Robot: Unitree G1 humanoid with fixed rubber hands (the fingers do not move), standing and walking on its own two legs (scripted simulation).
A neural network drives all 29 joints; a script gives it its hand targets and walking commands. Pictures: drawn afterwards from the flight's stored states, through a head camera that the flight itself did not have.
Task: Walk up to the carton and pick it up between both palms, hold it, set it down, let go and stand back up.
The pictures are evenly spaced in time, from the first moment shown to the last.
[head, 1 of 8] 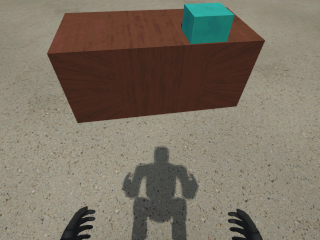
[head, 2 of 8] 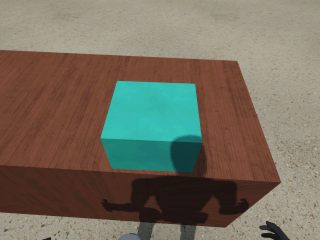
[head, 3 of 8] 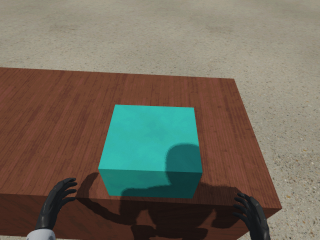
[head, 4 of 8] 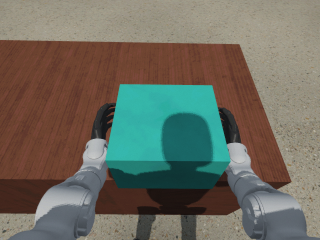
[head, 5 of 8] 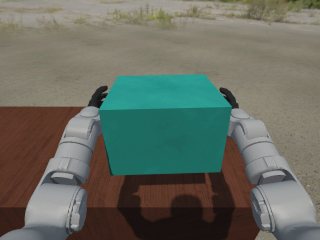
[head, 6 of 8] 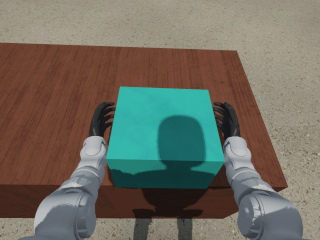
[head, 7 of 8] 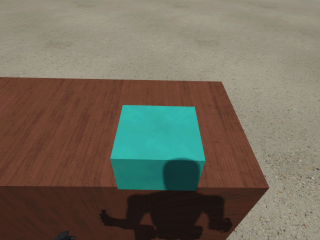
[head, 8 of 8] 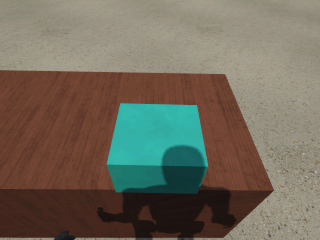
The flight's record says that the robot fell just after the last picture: no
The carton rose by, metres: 0.24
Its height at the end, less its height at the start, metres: +0.00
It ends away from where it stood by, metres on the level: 0.03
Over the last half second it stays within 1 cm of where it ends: yes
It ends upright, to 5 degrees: yes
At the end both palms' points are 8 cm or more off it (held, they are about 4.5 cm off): yes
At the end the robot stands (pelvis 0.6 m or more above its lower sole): yes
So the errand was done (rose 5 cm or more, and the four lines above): yes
